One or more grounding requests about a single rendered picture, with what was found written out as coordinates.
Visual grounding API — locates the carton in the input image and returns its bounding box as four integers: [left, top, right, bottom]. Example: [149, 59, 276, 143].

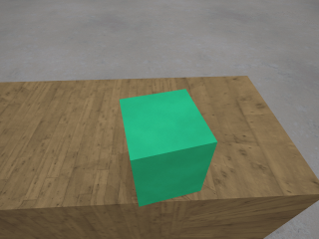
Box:
[120, 89, 217, 207]

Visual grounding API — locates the pedestal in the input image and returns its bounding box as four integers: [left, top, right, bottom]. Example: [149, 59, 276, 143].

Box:
[0, 76, 319, 239]

